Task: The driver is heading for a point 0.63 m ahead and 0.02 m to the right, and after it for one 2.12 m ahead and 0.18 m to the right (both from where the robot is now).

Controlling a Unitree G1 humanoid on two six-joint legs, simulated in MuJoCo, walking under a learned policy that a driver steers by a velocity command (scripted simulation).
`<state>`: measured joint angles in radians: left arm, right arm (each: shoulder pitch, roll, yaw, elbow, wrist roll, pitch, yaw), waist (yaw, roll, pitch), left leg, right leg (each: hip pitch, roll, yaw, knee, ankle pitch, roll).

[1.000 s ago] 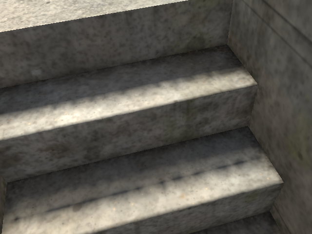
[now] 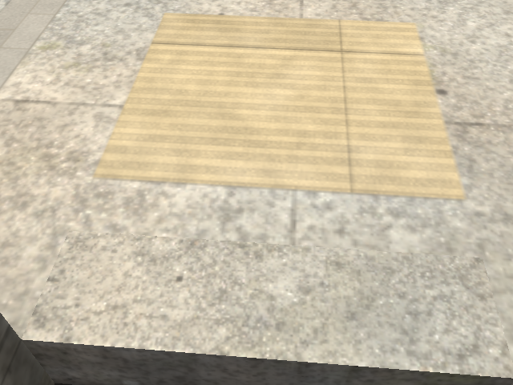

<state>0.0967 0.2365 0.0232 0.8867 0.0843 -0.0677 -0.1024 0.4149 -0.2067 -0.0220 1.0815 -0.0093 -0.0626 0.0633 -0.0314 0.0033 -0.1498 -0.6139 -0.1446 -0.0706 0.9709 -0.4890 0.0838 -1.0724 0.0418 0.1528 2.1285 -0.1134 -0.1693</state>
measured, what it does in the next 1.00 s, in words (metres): climbs: right foot 0.20 m higher, then left foot 0.19 m higher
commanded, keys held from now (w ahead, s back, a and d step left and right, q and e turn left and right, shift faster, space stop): w+q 0.16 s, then w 0.54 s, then e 0.30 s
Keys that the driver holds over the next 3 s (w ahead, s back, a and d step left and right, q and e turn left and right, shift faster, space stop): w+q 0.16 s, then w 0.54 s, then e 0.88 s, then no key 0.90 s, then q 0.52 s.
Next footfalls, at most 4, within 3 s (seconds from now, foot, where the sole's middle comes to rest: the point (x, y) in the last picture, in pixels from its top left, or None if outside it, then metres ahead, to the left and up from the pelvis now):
0.24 right None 0.28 -0.16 -0.52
0.72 left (201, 289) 0.56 0.12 -0.33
1.20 right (320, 223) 0.71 -0.13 -0.33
1.58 left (206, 231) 0.69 0.12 -0.33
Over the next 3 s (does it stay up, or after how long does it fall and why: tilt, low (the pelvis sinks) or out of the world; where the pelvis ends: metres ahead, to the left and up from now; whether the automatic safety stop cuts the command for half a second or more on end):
stays up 0.60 0.03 0.43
